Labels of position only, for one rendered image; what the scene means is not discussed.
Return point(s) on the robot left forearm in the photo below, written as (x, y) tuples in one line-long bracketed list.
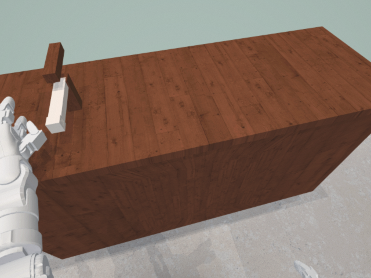
[(19, 215)]

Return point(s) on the left robot upper arm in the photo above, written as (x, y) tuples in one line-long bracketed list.
[(31, 266)]

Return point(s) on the left robot hand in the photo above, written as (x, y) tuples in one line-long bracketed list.
[(15, 140)]

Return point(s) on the tap lever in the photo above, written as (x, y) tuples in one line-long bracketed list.
[(55, 121)]

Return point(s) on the right robot hand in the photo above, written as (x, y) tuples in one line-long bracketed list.
[(304, 270)]

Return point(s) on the counter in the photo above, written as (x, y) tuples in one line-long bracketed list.
[(160, 140)]

